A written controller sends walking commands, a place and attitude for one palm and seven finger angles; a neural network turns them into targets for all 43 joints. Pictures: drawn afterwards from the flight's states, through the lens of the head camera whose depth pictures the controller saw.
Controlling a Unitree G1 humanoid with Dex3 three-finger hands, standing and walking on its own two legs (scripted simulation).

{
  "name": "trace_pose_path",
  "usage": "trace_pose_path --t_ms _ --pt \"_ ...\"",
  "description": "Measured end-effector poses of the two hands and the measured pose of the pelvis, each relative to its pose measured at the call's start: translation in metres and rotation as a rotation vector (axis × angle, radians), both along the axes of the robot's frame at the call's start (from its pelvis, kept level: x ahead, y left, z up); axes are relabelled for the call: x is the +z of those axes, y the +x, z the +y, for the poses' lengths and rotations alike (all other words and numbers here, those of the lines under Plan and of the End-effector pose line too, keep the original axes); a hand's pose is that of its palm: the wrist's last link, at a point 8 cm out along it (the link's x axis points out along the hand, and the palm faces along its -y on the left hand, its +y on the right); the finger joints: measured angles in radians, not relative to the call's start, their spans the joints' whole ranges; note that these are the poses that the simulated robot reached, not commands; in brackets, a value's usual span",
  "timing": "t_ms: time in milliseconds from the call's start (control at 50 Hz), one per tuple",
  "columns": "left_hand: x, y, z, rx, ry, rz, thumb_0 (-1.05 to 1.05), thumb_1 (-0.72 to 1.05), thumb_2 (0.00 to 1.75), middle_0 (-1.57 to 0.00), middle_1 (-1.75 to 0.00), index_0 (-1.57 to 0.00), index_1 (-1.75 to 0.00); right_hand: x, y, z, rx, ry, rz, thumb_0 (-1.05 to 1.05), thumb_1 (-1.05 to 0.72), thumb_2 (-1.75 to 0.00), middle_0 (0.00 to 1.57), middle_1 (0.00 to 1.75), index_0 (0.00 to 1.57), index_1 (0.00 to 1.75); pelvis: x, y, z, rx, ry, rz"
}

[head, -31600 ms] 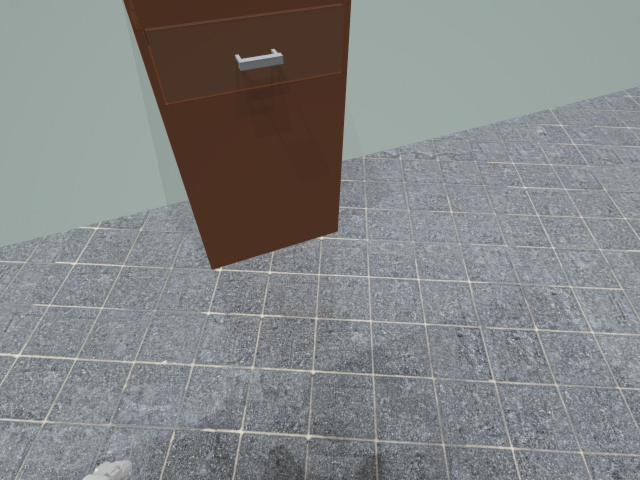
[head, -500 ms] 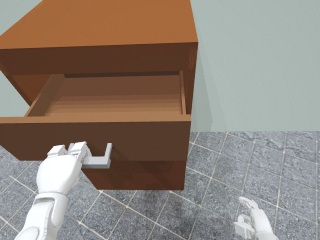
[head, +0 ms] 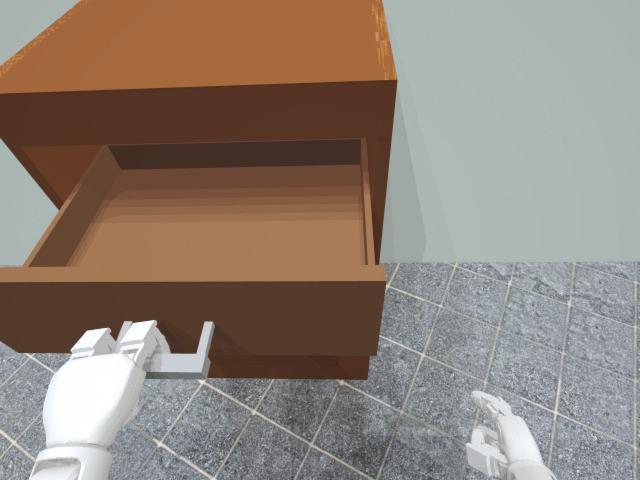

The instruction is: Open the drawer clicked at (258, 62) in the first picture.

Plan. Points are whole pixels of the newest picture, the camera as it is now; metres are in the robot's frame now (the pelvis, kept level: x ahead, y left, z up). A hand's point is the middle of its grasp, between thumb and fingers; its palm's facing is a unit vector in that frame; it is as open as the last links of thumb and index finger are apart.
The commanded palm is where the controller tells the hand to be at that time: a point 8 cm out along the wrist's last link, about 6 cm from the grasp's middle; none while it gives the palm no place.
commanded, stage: pull the drawer open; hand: left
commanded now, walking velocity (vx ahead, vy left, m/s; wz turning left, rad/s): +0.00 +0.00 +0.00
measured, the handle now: (161, 348) +0.24 +0.22 +0.06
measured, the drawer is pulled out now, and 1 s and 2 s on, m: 0.24 0.30 0.30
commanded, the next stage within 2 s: open the thumb to release the handle in 0.74 s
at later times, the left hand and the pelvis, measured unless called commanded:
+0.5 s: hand (107, 456) +0.13 +0.25 +0.04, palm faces -0.02 -0.10 -1.00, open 5.4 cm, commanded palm +0.09 +0.25 +0.09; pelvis -0.01 +0.00 -0.01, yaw +0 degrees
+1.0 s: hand (84, 461) +0.12 +0.27 +0.04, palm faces +0.01 -0.03 -1.00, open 5.8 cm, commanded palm +0.09 +0.27 +0.09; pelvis -0.02 -0.01 -0.01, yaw +1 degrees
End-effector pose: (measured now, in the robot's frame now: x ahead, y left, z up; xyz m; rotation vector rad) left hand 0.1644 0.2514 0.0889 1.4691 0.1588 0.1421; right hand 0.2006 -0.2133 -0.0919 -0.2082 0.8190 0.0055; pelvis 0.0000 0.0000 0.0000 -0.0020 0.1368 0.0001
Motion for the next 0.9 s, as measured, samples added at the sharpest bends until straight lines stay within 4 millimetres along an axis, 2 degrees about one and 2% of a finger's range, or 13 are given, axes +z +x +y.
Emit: trace_pose_path --t_ms 620,840,900 --pt "0.002 -0.066 -0.006 0.028 -0.002 0.018 -0.01 0.78 0.80 -0.42 -1.35 -0.38 -1.35 0.002 -0.001 -0.005 0.038 -0.001 -0.037 0.01 -0.91 -0.90 0.20 0.30 0.20 0.30 -0.008 -0.010 -0.003 -0.007 -0.003 0.005" --pt "0.000 -0.067 -0.006 0.030 0.010 -0.008 -0.02 0.77 0.82 -0.42 -1.35 -0.38 -1.35 -0.002 -0.008 0.000 0.043 0.005 -0.031 0.01 -0.91 -0.90 0.20 0.30 0.20 0.30 -0.010 -0.014 -0.004 0.000 -0.003 0.001" --pt "0.001 -0.065 0.002 0.008 0.063 -0.007 -0.03 0.75 0.82 -0.42 -1.35 -0.38 -1.35 -0.005 -0.009 0.000 0.039 -0.007 -0.018 0.01 -0.91 -0.90 0.20 0.30 0.20 0.30 -0.010 -0.016 -0.005 0.003 -0.001 -0.008"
